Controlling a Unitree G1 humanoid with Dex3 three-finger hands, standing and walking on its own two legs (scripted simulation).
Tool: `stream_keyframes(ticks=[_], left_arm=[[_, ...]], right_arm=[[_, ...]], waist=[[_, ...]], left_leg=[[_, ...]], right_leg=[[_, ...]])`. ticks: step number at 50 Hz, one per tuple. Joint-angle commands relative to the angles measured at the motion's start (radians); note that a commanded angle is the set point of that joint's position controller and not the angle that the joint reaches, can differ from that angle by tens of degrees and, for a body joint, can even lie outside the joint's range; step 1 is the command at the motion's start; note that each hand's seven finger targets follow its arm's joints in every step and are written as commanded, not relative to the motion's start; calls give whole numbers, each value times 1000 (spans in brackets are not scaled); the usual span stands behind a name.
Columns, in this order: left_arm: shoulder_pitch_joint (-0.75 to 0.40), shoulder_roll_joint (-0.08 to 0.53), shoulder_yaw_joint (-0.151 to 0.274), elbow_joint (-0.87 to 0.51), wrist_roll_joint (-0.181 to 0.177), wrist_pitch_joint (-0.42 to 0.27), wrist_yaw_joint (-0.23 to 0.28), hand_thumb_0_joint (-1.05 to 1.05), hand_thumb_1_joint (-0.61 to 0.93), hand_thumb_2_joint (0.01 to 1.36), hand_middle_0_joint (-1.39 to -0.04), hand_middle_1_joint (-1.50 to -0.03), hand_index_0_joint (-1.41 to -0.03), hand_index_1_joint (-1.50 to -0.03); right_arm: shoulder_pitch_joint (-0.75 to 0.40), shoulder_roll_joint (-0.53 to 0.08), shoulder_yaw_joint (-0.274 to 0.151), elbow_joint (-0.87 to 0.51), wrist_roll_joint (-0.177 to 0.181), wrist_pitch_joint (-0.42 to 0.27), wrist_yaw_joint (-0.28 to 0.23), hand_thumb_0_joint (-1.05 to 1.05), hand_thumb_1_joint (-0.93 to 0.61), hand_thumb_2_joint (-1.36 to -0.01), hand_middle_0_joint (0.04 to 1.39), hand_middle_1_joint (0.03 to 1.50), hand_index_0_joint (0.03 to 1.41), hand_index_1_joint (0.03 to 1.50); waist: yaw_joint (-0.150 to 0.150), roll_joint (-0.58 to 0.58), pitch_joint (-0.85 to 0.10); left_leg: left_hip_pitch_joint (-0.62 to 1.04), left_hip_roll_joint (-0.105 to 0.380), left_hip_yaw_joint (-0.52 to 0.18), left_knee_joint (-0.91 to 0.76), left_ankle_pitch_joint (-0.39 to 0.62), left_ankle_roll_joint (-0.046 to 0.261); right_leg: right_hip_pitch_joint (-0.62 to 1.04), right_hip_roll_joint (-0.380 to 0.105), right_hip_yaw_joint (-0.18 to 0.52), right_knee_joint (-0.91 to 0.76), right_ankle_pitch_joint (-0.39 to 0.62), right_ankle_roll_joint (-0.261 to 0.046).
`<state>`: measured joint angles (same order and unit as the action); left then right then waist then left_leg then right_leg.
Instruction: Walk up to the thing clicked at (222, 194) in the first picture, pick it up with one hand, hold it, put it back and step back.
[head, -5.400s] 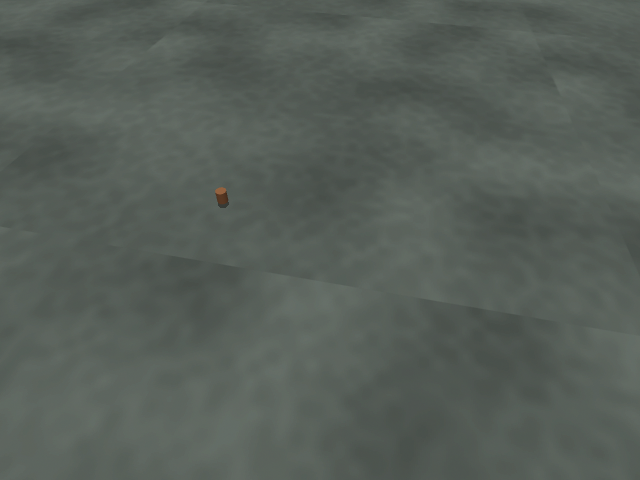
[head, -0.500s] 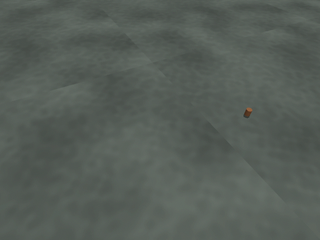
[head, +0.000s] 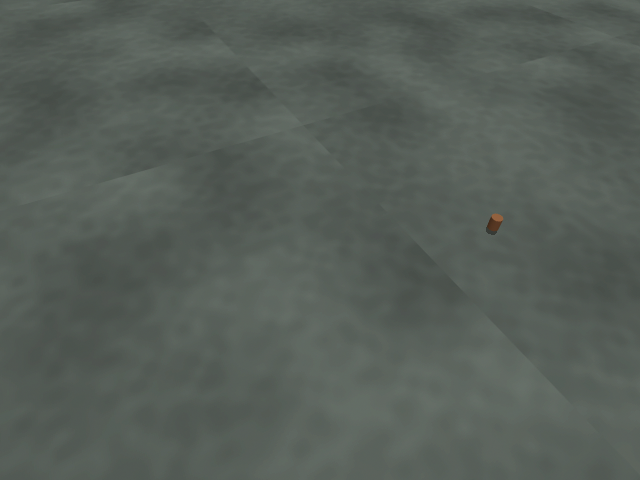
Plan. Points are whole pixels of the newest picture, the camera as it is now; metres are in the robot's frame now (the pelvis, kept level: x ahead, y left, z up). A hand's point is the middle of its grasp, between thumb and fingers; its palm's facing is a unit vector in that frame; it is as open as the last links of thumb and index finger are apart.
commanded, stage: stand
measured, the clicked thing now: (495, 222) +1.29 -0.78 -0.75
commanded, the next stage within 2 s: walk up in 0.32 s
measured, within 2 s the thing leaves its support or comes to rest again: neither
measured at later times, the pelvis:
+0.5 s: pelvis -0.01 +0.02 -0.01, yaw -7 degrees
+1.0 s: pelvis -0.01 +0.03 -0.02, yaw -21 degrees
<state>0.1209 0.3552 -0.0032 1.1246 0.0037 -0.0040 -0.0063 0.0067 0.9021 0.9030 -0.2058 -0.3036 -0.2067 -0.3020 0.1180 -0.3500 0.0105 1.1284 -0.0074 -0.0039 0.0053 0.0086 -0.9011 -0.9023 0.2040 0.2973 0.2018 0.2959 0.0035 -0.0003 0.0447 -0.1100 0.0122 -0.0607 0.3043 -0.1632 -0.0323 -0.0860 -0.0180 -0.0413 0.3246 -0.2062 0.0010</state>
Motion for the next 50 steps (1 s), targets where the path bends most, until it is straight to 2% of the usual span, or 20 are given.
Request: stream_keyframes(ticks=[1, 15, 16, 18, 21, 23, 25, 26, 27, 28, 30, 32, 37, 40, 43, 45, 46, 47, 48, 50], left_arm=[[-35, 218, 44, -61, 4, -23, 11, 0, 900, 900, -200, -300, -200, -300], [-28, 221, 44, -63, 5, -27, 14, 0, 900, 900, -200, -300, -200, -300], [2, 277, 84, -101, 4, -16, 12, 0, 900, 900, -200, -300, -200, -300], [1, 316, 106, -127, 5, -18, 18, 0, 900, 900, -200, -300, -200, -300], [28, 318, 117, -197, 27, -17, 21, 0, 900, 900, -200, -300, -200, -300], [12, 277, 108, -230, 30, -13, 22, 0, 900, 900, -200, -300, -200, -300], [-34, 260, 98, -264, 20, 0, 22, 0, 900, 900, -200, -300, -200, -300], [-22, 219, 88, -283, 5, 7, 20, 0, 900, 900, -200, -300, -200, -300], [11, 157, 71, -299, 1, 14, 23, 0, 900, 900, -200, -300, -200, -300], [67, 211, 88, -284, 12, 26, 33, 0, 900, 900, -200, -300, -200, -300], [108, 257, 102, -270, 11, 32, 30, 0, 900, 900, -200, -300, -200, -300], [145, 246, 109, -247, 4, 32, 12, 0, 900, 900, -200, -300, -200, -300], [73, 222, 103, -312, 19, 23, -12, 0, 900, 900, -200, -300, -200, -300], [85, 213, 104, -330, 20, 20, -9, 0, 900, 900, -200, -300, -200, -300], [146, 200, 106, -322, 21, 13, -6, 0, 900, 900, -200, -300, -200, -300], [240, 230, 122, -294, 26, -3, 4, 0, 900, 900, -200, -300, -200, -300], [236, 331, 152, -306, 36, -15, 12, 0, 900, 900, -200, -300, -200, -300], [189, 353, 146, -339, 22, -18, 12, 0, 900, 900, -200, -300, -200, -300], [165, 349, 144, -352, 18, -17, 13, 0, 900, 900, -200, -300, -200, -300], [97, 296, 124, -367, 11, -14, 23, 0, 900, 900, -200, -300, -200, -300]], right_arm=[[-36, -216, -38, -55, 1, -24, -18, 0, -900, -900, 200, 300, 200, 300], [-37, -215, -41, -60, -1, -22, -17, 0, -900, -900, 200, 300, 200, 300], [-92, -283, -96, -116, -2, -17, -13, 0, -900, -900, 200, 300, 200, 300], [-65, -233, -94, -141, 7, -7, -11, 0, -900, -900, 200, 300, 200, 300], [-45, -211, -108, -184, 3, 10, -4, 0, -900, -900, 200, 300, 200, 300], [-15, -201, -118, -199, 4, 8, 3, 0, -900, -900, 200, 300, 200, 300], [64, -201, -132, -199, -11, 1, 1, 0, -900, -900, 200, 300, 200, 300], [81, -240, -146, -202, -27, -3, -4, 0, -900, -900, 200, 300, 200, 300], [68, -305, -165, -222, -42, -8, -9, 0, -900, -900, 200, 300, 200, 300], [13, -333, -173, -268, -36, -9, -8, 0, -900, -900, 200, 300, 200, 300], [-48, -310, -173, -305, -25, -8, -1, 0, -900, -900, 200, 300, 200, 300], [-60, -263, -157, -323, -29, -20, -7, 0, -900, -900, 200, 300, 200, 300], [103, -290, -164, -329, -28, -26, -5, 0, -900, -900, 200, 300, 200, 300], [113, -298, -162, -356, -22, -16, -6, 0, -900, -900, 200, 300, 200, 300], [81, -302, -158, -381, -15, 0, -3, 0, -900, -900, 200, 300, 200, 300], [62, -271, -144, -396, -1, 10, -1, 0, -900, -900, 200, 300, 200, 300], [76, -205, -123, -418, 5, 8, 0, 0, -900, -900, 200, 300, 200, 300], [28, -203, -115, -428, 5, 21, -8, 0, -900, -900, 200, 300, 200, 300], [34, -230, -125, -405, 2, 25, -19, 0, -900, -900, 200, 300, 200, 300], [75, -234, -120, -365, 12, 21, -16, 0, -900, -900, 200, 300, 200, 300]], waist=[[3, 5, -66], [1, 2, -67], [-8, -10, -29], [-4, -111, -35], [9, -227, -39], [-16, -202, -47], [-69, -145, -80], [-68, -10, -80], [-53, 216, -69], [-29, 184, -73], [-9, 165, 6], [12, 149, 10], [-62, 159, -15], [-54, 170, -54], [-24, 164, -72], [37, 66, -101], [36, -206, -96], [44, -200, -55], [37, -163, -21], [-2, -137, 2]], left_leg=[[-2, 108, -60, -25, 187, 40], [7, 106, -57, -19, 179, 39], [27, 59, 51, 135, 55, 50], [-100, 14, 68, 247, -32, 41], [-197, -6, 18, 468, -404, 56], [-178, 11, 3, 377, -356, 62], [-27, -1, 48, 137, -124, 63], [52, 79, -56, 17, -60, 81], [149, 259, -270, -44, 46, 120], [9, 387, -319, -48, 5, 201], [-121, 393, -291, -71, -14, 278], [-53, 265, -116, -19, 42, 206], [133, 273, -46, 69, 326, 224], [104, 272, 8, 147, 475, 211], [34, 267, 34, 232, 392, 201], [-72, 223, 78, 401, 247, 140], [-287, 96, 156, 633, 6, 64], [-378, -3, 105, 728, -466, 38], [-356, 30, 37, 796, -512, 29], [-358, 47, 17, 771, -420, 31]], right_leg=[[12, -116, 91, -51, 143, -22], [8, -114, 91, -59, 156, -21], [-106, -134, 208, -24, 284, -45], [-55, -198, 291, -1, 366, -118], [-85, -310, 432, 15, 420, -249], [-86, -235, 371, 80, 445, -215], [-173, -155, 303, 196, 372, -137], [-263, -63, 254, 312, 231, -79], [-443, 98, 176, 474, -146, -34], [-403, 68, 174, 606, -346, -21], [-344, 33, 172, 763, -343, -19], [-374, 29, 184, 753, -250, -20], [-393, 17, 92, 515, -256, 2], [-288, 26, 18, 426, -237, -14], [-177, 45, -13, 282, -176, -36], [-1, 14, 54, 92, 8, -71], [97, -178, 389, 31, 155, -147], [8, -342, 592, 13, 219, -303], [-74, -354, 577, 32, 239, -347], [-79, -235, 394, 77, 261, -272]])
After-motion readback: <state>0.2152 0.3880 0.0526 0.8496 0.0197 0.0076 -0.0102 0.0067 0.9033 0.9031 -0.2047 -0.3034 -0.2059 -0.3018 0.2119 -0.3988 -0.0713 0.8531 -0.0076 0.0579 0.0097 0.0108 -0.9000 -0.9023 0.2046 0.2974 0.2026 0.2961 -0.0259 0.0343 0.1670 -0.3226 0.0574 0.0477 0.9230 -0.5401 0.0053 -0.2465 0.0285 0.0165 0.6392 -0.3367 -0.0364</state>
